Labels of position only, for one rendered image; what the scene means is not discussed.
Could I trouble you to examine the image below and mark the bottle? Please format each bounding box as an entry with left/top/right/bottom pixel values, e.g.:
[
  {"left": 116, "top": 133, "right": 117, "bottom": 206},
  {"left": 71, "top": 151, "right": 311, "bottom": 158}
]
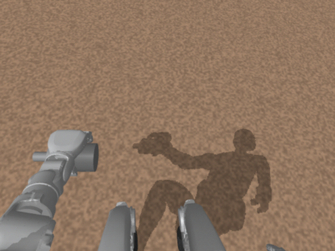
[{"left": 32, "top": 143, "right": 99, "bottom": 172}]

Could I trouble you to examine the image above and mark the left robot arm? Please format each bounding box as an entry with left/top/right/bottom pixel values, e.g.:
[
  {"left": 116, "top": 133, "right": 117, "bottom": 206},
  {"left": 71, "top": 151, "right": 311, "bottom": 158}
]
[{"left": 0, "top": 151, "right": 75, "bottom": 251}]

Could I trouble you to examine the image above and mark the left robot hand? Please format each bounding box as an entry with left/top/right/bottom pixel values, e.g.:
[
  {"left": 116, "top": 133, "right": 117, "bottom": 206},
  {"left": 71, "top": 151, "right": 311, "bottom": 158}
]
[{"left": 48, "top": 130, "right": 93, "bottom": 176}]

